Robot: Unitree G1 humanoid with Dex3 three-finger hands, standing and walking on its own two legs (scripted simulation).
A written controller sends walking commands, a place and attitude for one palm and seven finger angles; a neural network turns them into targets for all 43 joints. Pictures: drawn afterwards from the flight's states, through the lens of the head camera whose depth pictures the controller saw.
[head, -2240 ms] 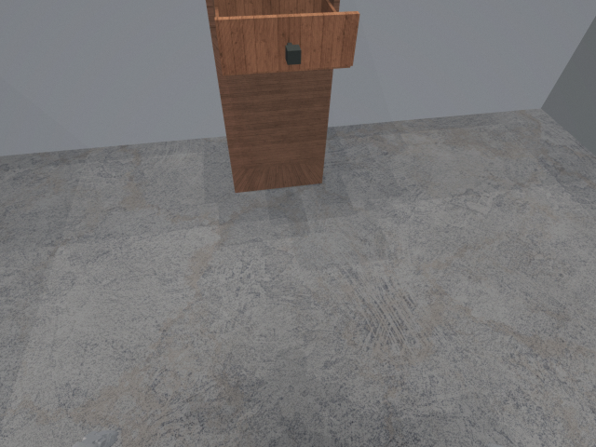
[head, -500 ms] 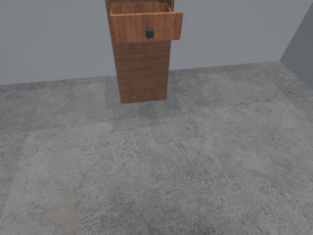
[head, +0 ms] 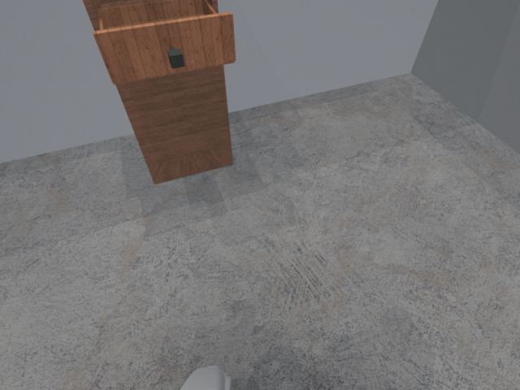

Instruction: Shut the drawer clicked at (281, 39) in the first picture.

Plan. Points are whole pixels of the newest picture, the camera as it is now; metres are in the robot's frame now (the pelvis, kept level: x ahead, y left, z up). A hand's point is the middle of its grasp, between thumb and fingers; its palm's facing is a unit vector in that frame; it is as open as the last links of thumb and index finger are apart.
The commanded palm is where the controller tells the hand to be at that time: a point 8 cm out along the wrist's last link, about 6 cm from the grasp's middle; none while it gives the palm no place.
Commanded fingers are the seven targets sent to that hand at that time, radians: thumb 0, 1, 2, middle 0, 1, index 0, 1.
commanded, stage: walk to a spot facing it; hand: left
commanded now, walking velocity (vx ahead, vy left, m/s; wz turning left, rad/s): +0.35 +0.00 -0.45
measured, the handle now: (174, 55) +0.93 +0.34 +0.04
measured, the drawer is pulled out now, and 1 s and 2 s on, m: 0.28 0.28 0.28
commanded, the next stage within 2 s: turn to face it in 1.08 s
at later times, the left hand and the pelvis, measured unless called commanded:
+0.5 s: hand (158, 288) +0.32 +0.25 -0.16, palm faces -0.22 -0.95 -0.22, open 7.4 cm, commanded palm none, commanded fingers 0.00 0.90 0.90 -0.20 -0.30 -0.20 -0.30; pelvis +0.18 +0.07 +0.00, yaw -18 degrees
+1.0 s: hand (255, 219) +0.52 +0.07 -0.16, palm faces -0.51 -0.83 -0.22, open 7.2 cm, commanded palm none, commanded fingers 0.00 0.90 0.90 -0.20 -0.30 -0.20 -0.30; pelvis +0.34 -0.05 +0.00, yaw -31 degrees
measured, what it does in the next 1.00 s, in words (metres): walks ahead, turning right: left foot, then right foot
